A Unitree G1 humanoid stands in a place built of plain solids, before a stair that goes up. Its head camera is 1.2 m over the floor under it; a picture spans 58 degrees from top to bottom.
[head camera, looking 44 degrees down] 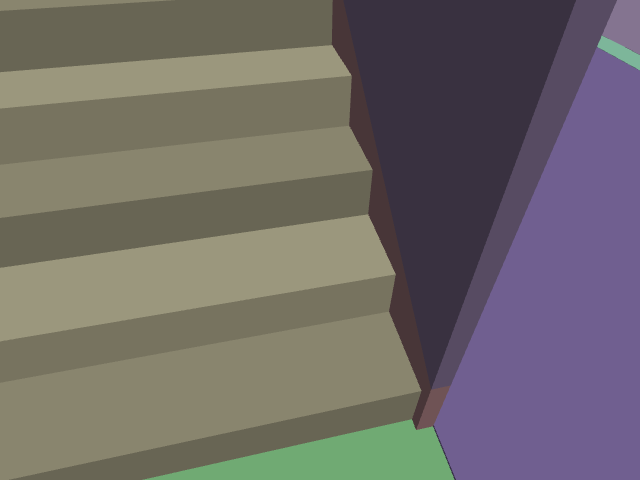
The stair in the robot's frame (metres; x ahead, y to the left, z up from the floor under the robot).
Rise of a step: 0.16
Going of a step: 0.25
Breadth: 1.60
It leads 12 degrees to the left of straight ahead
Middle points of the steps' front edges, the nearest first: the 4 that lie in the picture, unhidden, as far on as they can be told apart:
0.35 0.52 0.17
0.60 0.58 0.33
0.84 0.63 0.50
1.09 0.69 0.66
